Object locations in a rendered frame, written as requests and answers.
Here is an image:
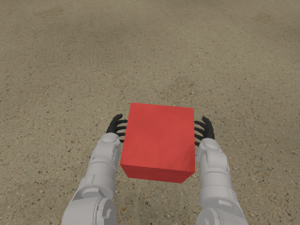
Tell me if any robot right forearm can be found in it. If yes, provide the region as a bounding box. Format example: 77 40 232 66
195 138 247 221

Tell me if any robot left hand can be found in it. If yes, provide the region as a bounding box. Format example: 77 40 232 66
106 113 128 143

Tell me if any robot left forearm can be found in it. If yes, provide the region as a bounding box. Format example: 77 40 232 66
61 132 121 225

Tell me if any carton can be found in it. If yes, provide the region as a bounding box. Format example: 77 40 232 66
120 102 195 184

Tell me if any robot left upper arm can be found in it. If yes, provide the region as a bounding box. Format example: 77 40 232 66
62 196 117 225

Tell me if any robot right upper arm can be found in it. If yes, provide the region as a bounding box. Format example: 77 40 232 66
196 206 248 225

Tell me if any robot right hand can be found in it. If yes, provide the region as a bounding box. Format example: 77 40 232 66
194 116 215 146

